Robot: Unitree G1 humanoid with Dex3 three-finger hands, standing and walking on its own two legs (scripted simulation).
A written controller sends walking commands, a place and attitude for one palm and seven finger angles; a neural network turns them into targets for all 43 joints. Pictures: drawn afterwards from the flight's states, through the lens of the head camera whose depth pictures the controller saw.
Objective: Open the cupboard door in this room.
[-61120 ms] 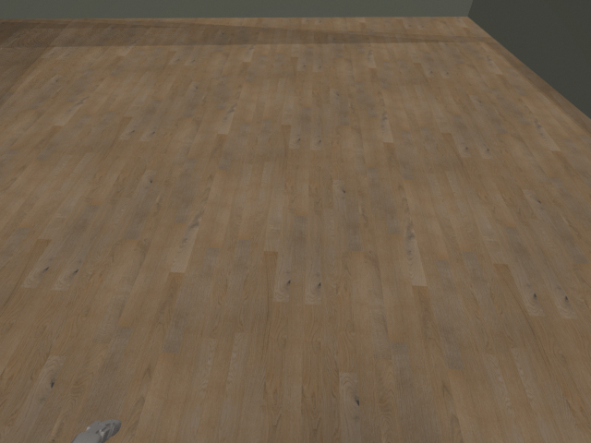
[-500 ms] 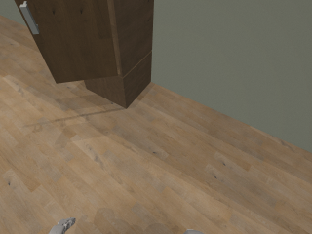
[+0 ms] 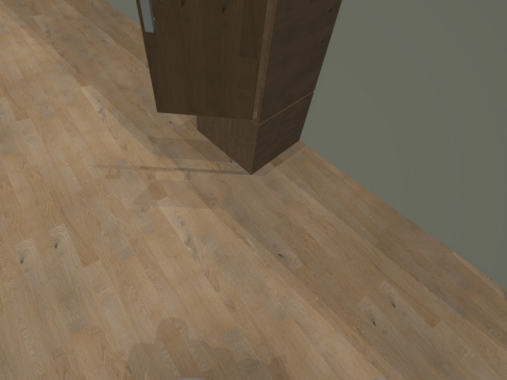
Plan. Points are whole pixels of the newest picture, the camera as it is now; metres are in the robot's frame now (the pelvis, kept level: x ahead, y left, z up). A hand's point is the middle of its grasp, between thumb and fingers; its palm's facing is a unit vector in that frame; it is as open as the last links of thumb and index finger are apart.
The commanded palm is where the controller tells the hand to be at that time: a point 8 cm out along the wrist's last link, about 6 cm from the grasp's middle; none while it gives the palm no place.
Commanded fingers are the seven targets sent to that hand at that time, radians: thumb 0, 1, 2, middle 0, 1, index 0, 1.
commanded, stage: take the last steps up to it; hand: left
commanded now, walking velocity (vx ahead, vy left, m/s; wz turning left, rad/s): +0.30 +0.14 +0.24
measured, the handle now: (148, 6) +1.04 +0.40 +0.03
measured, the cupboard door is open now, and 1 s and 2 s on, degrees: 45 45 45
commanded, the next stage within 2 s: come to a stop and stand still in 1.40 s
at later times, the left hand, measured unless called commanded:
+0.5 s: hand out of the picture +0.08 +0.17 -0.15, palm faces +0.16 -0.97 -0.18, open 7.4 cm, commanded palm none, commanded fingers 0.00 0.90 0.90 -0.20 -0.30 -0.20 -0.30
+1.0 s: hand (123, 256) +0.34 +0.28 -0.14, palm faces +0.12 -0.97 -0.20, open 7.4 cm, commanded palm none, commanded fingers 0.00 0.90 0.90 -0.20 -0.30 -0.20 -0.30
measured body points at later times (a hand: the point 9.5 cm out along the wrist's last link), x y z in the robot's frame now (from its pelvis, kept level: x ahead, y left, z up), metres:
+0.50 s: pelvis +0.09 +0.00 +0.02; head +0.11 +0.00 +0.47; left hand +0.07 +0.23 -0.14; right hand +0.14 -0.25 -0.14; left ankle +0.11 +0.15 -0.67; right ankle +0.05 -0.13 -0.73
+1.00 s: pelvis +0.26 +0.09 +0.01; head +0.27 +0.08 +0.46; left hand +0.33 +0.33 -0.13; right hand +0.28 -0.14 -0.15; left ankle +0.22 +0.18 -0.73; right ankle +0.34 -0.02 -0.70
